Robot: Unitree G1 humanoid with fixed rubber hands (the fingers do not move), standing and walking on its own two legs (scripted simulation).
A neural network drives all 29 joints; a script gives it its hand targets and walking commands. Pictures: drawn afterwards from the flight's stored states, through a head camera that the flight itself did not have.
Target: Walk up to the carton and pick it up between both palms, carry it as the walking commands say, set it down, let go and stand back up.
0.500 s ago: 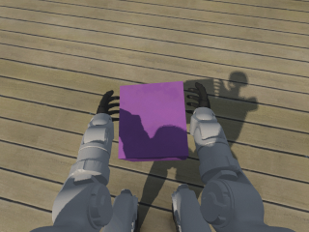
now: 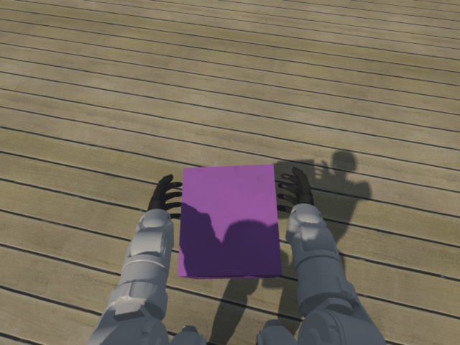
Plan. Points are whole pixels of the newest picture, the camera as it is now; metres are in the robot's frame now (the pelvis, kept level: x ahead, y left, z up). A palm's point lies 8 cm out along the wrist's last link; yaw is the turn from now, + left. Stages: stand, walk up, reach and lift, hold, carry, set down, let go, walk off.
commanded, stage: reach and lift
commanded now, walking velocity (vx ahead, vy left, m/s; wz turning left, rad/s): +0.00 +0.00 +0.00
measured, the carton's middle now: (231, 226) +0.39 +0.00 -0.11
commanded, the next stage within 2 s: none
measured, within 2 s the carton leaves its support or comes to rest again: neither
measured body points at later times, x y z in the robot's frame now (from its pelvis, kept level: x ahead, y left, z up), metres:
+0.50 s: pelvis +0.02 +0.00 +0.05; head +0.03 +0.00 +0.50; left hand +0.37 +0.13 +0.05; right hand +0.37 -0.14 +0.06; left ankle +0.05 +0.12 -0.67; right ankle +0.08 -0.13 -0.67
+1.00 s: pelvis +0.02 +0.00 +0.06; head -0.06 +0.00 +0.51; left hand +0.34 +0.14 +0.11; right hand +0.35 -0.14 +0.13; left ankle +0.05 +0.12 -0.67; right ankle +0.08 -0.13 -0.67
